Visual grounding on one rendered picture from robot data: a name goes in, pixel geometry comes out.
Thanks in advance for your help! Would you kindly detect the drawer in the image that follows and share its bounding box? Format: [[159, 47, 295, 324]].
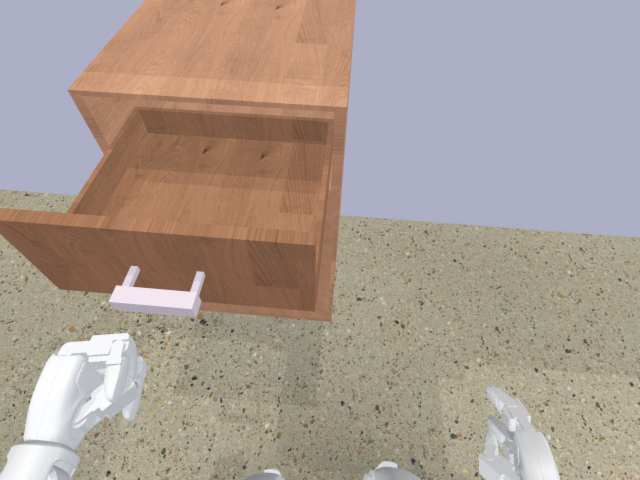
[[0, 106, 334, 312]]

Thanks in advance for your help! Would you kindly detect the handle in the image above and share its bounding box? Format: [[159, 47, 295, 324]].
[[109, 266, 205, 317]]

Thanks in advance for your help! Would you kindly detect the right robot hand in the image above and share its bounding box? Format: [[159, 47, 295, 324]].
[[478, 384, 560, 480]]

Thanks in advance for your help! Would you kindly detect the cabinet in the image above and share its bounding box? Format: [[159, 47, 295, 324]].
[[68, 0, 356, 322]]

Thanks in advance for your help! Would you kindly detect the robot right shin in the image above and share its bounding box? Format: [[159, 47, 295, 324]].
[[374, 461, 398, 471]]

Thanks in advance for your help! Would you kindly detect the left robot hand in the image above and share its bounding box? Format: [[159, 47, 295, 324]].
[[23, 333, 148, 450]]

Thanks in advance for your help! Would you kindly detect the robot left forearm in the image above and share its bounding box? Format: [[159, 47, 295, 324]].
[[0, 440, 80, 480]]

